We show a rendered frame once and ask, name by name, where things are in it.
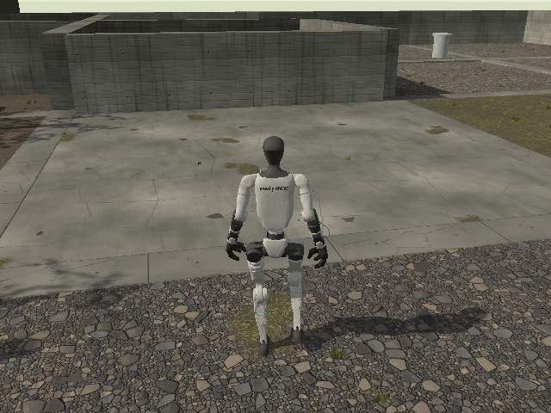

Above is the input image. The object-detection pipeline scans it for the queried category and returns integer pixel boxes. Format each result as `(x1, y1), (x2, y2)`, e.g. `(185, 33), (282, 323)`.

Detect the robot left hand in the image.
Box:
(226, 241), (246, 261)

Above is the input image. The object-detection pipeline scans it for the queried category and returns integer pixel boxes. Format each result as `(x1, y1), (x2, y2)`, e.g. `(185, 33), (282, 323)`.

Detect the right robot forearm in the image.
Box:
(307, 209), (325, 249)

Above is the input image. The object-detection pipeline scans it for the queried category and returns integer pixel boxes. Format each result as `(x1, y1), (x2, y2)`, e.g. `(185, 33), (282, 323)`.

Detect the right robot upper arm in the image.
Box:
(292, 173), (315, 222)

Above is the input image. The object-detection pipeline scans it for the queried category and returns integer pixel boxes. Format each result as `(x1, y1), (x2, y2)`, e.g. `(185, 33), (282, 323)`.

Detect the robot left thigh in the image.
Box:
(246, 240), (268, 304)

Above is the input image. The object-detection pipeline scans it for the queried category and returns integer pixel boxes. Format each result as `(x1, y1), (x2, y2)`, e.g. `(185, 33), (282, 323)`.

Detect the left robot forearm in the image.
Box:
(227, 209), (243, 244)

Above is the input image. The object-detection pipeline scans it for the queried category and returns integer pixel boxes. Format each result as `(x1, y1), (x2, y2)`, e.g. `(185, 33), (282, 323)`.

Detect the left robot upper arm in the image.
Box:
(234, 174), (257, 222)

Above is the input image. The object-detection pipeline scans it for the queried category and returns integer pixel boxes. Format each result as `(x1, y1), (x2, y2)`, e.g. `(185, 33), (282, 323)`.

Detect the robot right hand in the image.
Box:
(307, 246), (328, 268)

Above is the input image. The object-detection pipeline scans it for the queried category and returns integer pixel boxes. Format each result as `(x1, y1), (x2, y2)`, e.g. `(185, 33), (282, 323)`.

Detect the robot torso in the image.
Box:
(255, 170), (295, 258)

